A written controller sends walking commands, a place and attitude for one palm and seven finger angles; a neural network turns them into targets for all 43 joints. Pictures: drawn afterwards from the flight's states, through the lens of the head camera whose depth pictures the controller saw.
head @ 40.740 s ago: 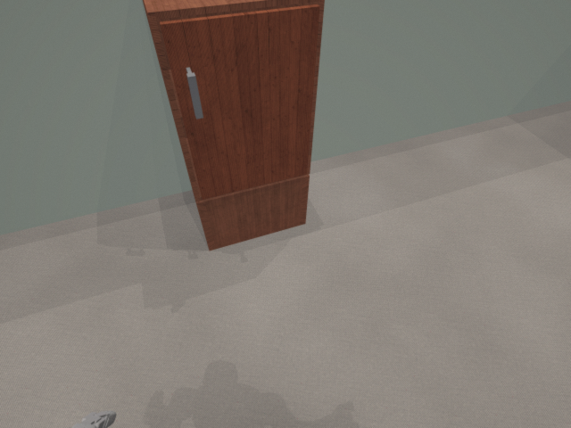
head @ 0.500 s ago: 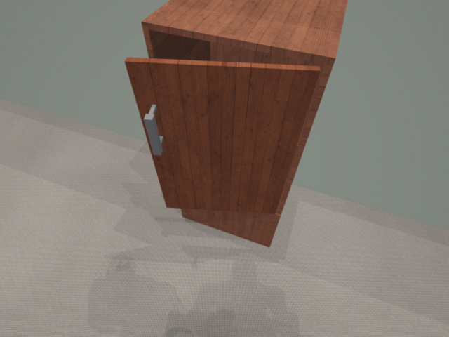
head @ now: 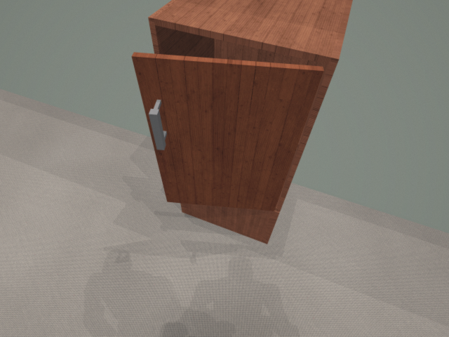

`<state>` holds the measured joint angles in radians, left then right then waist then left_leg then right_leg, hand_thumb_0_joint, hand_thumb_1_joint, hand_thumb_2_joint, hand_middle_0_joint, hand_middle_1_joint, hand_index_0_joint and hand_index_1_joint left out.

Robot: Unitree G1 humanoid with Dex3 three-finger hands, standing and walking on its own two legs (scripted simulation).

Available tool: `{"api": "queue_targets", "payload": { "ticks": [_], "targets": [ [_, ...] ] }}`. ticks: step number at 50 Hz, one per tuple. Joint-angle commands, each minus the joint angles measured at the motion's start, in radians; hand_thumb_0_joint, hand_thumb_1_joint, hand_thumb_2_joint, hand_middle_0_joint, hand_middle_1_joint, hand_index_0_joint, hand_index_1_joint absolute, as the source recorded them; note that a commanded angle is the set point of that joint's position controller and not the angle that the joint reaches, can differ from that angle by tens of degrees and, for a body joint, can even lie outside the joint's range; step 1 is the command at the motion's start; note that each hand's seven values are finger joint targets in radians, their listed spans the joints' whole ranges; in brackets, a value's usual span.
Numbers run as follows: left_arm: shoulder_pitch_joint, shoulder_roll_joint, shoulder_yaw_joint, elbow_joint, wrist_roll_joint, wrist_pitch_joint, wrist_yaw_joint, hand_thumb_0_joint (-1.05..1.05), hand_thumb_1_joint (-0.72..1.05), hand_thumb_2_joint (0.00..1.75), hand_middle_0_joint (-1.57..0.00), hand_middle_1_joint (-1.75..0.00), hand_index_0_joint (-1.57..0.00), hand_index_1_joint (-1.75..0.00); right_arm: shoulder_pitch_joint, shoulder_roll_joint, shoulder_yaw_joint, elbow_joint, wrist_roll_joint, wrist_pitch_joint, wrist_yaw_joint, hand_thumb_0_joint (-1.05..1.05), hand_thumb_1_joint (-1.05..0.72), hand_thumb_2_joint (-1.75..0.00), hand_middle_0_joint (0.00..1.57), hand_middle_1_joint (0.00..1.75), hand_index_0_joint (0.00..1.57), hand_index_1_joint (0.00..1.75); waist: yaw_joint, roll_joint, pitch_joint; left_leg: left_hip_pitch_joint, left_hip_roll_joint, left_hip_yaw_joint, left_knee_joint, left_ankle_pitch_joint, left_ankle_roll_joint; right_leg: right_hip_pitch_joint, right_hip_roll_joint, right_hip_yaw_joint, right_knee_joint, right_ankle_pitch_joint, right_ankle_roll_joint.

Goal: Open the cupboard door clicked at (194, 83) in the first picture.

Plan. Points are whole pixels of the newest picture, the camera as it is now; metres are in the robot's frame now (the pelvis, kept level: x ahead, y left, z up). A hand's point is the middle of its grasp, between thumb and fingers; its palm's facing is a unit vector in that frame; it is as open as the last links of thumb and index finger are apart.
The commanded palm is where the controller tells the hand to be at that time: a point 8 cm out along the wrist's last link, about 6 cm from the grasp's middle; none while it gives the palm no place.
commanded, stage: look again from close up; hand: left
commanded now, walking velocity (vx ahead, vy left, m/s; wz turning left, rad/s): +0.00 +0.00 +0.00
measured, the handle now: (159, 125) +0.59 +0.21 -0.01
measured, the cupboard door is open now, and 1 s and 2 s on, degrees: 17 17 17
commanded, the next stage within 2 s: shuffle to correct the standing spot in 0.50 s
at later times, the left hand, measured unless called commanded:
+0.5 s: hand out of the picture +0.04 +0.19 -0.17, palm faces +0.02 -0.97 -0.23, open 7.3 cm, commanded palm none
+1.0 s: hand out of the picture +0.03 +0.20 -0.18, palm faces +0.04 -0.97 -0.22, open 7.3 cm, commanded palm none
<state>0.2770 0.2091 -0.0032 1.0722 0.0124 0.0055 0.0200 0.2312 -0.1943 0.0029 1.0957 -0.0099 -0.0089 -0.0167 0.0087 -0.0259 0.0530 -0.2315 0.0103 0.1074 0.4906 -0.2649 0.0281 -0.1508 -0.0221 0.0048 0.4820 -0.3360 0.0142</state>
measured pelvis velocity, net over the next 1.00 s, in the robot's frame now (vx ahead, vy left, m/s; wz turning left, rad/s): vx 0.03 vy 0.02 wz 0.01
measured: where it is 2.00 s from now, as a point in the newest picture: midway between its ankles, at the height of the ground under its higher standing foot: outside the picture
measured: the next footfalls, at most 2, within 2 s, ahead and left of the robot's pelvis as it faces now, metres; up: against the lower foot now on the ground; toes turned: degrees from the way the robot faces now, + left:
right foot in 1.06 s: +0.06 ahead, -0.11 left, +0.00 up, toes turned +0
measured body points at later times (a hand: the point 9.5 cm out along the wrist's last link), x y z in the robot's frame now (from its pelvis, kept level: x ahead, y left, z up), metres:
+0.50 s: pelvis +0.01 -0.01 +0.00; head +0.03 -0.01 +0.45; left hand +0.04 +0.24 -0.15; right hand +0.06 -0.25 -0.15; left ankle +0.00 +0.10 -0.74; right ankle -0.05 -0.13 -0.74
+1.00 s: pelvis +0.03 +0.02 -0.01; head +0.06 +0.01 +0.44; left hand +0.03 +0.25 -0.16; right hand +0.07 -0.21 -0.16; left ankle +0.00 +0.10 -0.74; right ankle -0.02 -0.12 -0.71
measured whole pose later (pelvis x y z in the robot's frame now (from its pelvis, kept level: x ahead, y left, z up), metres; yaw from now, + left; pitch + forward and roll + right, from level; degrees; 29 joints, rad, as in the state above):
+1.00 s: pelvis +0.03 +0.02 -0.01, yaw +1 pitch +0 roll -1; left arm 0.29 0.15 -0.01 1.06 0.00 0.00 0.04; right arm 0.26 -0.19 0.00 1.02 -0.02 -0.02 -0.03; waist 0.01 0.04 0.06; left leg -0.22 -0.01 0.07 0.59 -0.37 0.06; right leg -0.25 -0.02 -0.01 0.76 -0.51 -0.01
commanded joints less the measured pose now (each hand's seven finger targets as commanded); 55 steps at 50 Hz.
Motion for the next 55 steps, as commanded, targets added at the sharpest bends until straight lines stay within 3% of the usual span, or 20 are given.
{"api": "queue_targets", "payload": {
  "ticks": [1,30,33,36,38,39,40,41,42,43,44,45,46,47,48,49,51,53,54,55],
  "targets": [
    [0.025,0.13,0.021,-0.031,0.002,-0.028,0.014,0.0,0.9,0.9,-0.2,-0.3,-0.2,-0.3,0.003,-0.138,-0.022,-0.041,0.001,-0.027,-0.011,0.0,-0.9,-0.9,0.2,0.3,0.2,0.3,-0.002,0.027,-0.057,0.085,0.111,-0.125,-0.088,0.22,0.025,-0.044,-0.078,0.066,-0.075,0.237,-0.047],
    [0.002,0.133,0.025,-0.012,0.003,-0.033,0.014,0.0,0.9,0.9,-0.2,-0.3,-0.2,-0.3,-0.028,-0.138,-0.018,-0.015,-0.002,-0.025,-0.014,0.0,-0.9,-0.9,0.2,0.3,0.2,0.3,-0.001,0.016,-0.051,0.115,0.11,-0.122,-0.104,0.291,0.011,-0.025,-0.089,0.063,-0.105,0.326,-0.042],
    [0.044,0.111,0.025,-0.001,0.009,-0.027,0.012,0.0,0.9,0.9,-0.2,-0.3,-0.2,-0.3,0.001,-0.105,-0.012,-0.007,-0.005,-0.016,-0.006,0.0,-0.9,-0.9,0.2,0.3,0.2,0.3,0.01,-0.004,-0.043,0.073,0.088,-0.096,-0.066,0.133,0.01,-0.004,-0.096,0.078,-0.098,0.2,-0.058],
    [0.084,0.139,0.041,0.004,0.009,-0.022,0.008,0.0,0.9,0.9,-0.2,-0.3,-0.2,-0.3,-0.015,-0.094,-0.013,-0.029,-0.011,-0.009,0.001,0.0,-0.9,-0.9,0.2,0.3,0.2,0.3,0.028,-0.069,0.011,-0.068,0.038,-0.046,0.023,-0.014,-0.008,0.043,-0.158,0.167,-0.159,0.095,-0.102],
    [0.11,0.151,0.049,0.003,0.008,-0.022,0.011,0.0,0.9,0.9,-0.2,-0.3,-0.2,-0.3,-0.031,-0.08,-0.013,-0.049,-0.012,-0.007,0.001,0.0,-0.9,-0.9,0.2,0.3,0.2,0.3,0.036,-0.134,0.054,-0.151,0.024,-0.018,0.091,-0.079,-0.022,0.068,-0.216,0.225,-0.18,0.199,-0.146],
    [0.185,0.084,0.024,0.018,0.025,-0.066,0.053,0.0,0.9,0.9,-0.2,-0.3,-0.2,-0.3,-0.139,-0.093,-0.014,-0.128,-0.013,-0.023,0.009,0.0,-0.9,-0.9,0.2,0.3,0.2,0.3,0.042,0.034,0.117,-0.154,0.006,-0.065,0.18,-0.078,-0.042,-0.026,-0.214,0.299,-0.111,0.831,-0.109],
    [0.095,0.166,0.036,-0.048,0.018,-0.073,0.049,0.0,0.9,0.9,-0.2,-0.3,-0.2,-0.3,-0.032,-0.051,-0.014,-0.135,-0.006,-0.017,0.012,0.0,-0.9,-0.9,0.2,0.3,0.2,0.3,-0.024,-0.014,0.037,-0.149,0.042,-0.071,0.177,-0.116,-0.004,0.029,-0.233,0.188,-0.068,0.886,-0.127],
    [0.044,0.141,0.03,-0.057,0.011,-0.074,0.045,0.0,0.9,0.9,-0.2,-0.3,-0.2,-0.3,0.023,-0.05,-0.01,-0.122,-0.001,-0.014,0.004,0.0,-0.9,-0.9,0.2,0.3,0.2,0.3,-0.048,0.028,-0.003,-0.059,0.023,-0.058,0.089,-0.063,0.001,0.014,-0.199,0.131,0.0,0.93,-0.124],
    [0.025,0.142,0.03,-0.067,0.007,-0.075,0.044,0.0,0.9,0.9,-0.2,-0.3,-0.2,-0.3,0.092,-0.062,-0.013,-0.103,0.003,-0.019,0.006,0.0,-0.9,-0.9,0.2,0.3,0.2,0.3,-0.068,-0.022,-0.047,-0.016,0.035,-0.081,0.028,0.144,0.01,0.034,-0.135,0.078,0.083,0.906,-0.095],
    [0.044,0.125,0.029,-0.078,0.002,-0.073,0.044,0.0,0.9,0.9,-0.2,-0.3,-0.2,-0.3,0.146,-0.102,-0.02,-0.084,-0.005,-0.029,0.005,0.0,-0.9,-0.9,0.2,0.3,0.2,0.3,-0.062,0.046,-0.111,0.064,0.073,-0.112,0.068,0.428,0.033,0.023,-0.097,0.028,0.178,0.841,-0.069],
    [0.061,0.098,0.026,-0.075,-0.008,-0.07,0.045,0.0,0.9,0.9,-0.2,-0.3,-0.2,-0.3,0.168,-0.132,-0.026,-0.084,-0.007,-0.03,-0.003,0.0,-0.9,-0.9,0.2,0.3,0.2,0.3,-0.059,0.099,-0.164,0.162,0.129,-0.17,0.095,0.696,0.071,-0.033,-0.051,-0.01,0.23,0.633,-0.051],
    [0.059,0.075,0.02,-0.072,-0.013,-0.06,0.046,0.0,0.9,0.9,-0.2,-0.3,-0.2,-0.3,0.179,-0.154,-0.031,-0.08,-0.006,-0.03,-0.011,0.0,-0.9,-0.9,0.2,0.3,0.2,0.3,-0.054,0.218,-0.167,0.232,0.194,-0.254,0.052,0.896,0.122,-0.115,-0.001,-0.033,0.288,0.242,-0.036],
    [0.046,0.056,0.014,-0.077,-0.015,-0.049,0.044,0.0,0.9,0.9,-0.2,-0.3,-0.2,-0.3,0.164,-0.153,-0.032,-0.083,-0.004,-0.028,-0.016,0.0,-0.9,-0.9,0.2,0.3,0.2,0.3,-0.042,0.239,-0.133,0.244,0.251,-0.298,-0.002,0.999,0.165,-0.196,0.022,-0.027,0.34,-0.169,-0.036],
    [0.031,0.041,0.013,-0.084,-0.012,-0.036,0.04,0.0,0.9,0.9,-0.2,-0.3,-0.2,-0.3,0.134,-0.144,-0.029,-0.094,-0.007,-0.024,-0.019,0.0,-0.9,-0.9,0.2,0.3,0.2,0.3,-0.03,0.206,-0.085,0.212,0.26,-0.273,-0.017,0.965,0.176,-0.233,0.01,-0.015,0.349,-0.268,-0.036],
    [0.007,0.037,0.012,-0.095,-0.009,-0.029,0.038,0.0,0.9,0.9,-0.2,-0.3,-0.2,-0.3,0.118,-0.125,-0.025,-0.105,-0.01,-0.023,-0.021,0.0,-0.9,-0.9,0.2,0.3,0.2,0.3,-0.023,0.172,-0.044,0.159,0.247,-0.252,-0.03,0.894,0.172,-0.224,0.0,-0.017,0.325,-0.259,-0.038],
    [0.015,0.031,0.015,-0.09,-0.007,-0.026,0.034,0.0,0.9,0.9,-0.2,-0.3,-0.2,-0.3,0.083,-0.12,-0.021,-0.113,-0.01,-0.019,-0.02,0.0,-0.9,-0.9,0.2,0.3,0.2,0.3,-0.003,0.148,-0.011,0.083,0.225,-0.215,-0.034,0.765,0.153,-0.171,-0.011,-0.024,0.259,-0.21,-0.04],
    [0.089,0.027,0.016,-0.057,-0.003,-0.026,0.027,0.0,0.9,0.9,-0.2,-0.3,-0.2,-0.3,0.01,-0.109,-0.018,-0.132,-0.002,-0.011,-0.016,0.0,-0.9,-0.9,0.2,0.3,0.2,0.3,0.04,0.055,-0.016,-0.037,0.147,-0.166,-0.013,0.389,0.089,-0.036,-0.014,-0.006,0.055,0.053,-0.04],
    [0.073,0.068,0.015,-0.055,0.0,-0.038,0.023,0.0,0.9,0.9,-0.2,-0.3,-0.2,-0.3,0.023,-0.067,-0.012,-0.138,0.002,-0.004,-0.01,0.0,-0.9,-0.9,0.2,0.3,0.2,0.3,0.007,-0.073,-0.012,-0.046,0.063,-0.116,-0.003,0.046,0.02,-0.053,-0.127,0.149,-0.066,0.192,-0.084],
    [0.039,0.094,0.01,-0.066,-0.001,-0.035,0.022,0.0,0.9,0.9,-0.2,-0.3,-0.2,-0.3,0.054,-0.054,-0.009,-0.125,0.0,-0.003,-0.007,0.0,-0.9,-0.9,0.2,0.3,0.2,0.3,-0.017,-0.061,0.0,-0.02,0.037,-0.108,-0.026,-0.063,0.008,-0.114,-0.158,0.172,-0.079,0.127,-0.106],
    [0.008,0.099,0.008,-0.078,0.001,-0.022,0.019,0.0,0.9,0.9,-0.2,-0.3,-0.2,-0.3,0.08,-0.048,-0.007,-0.109,-0.006,-0.007,-0.001,0.0,-0.9,-0.9,0.2,0.3,0.2,0.3,-0.027,0.033,-0.002,0.005,0.035,-0.142,-0.089,-0.097,0.017,-0.158,-0.125,0.139,-0.059,0.002,-0.097]
  ]
}}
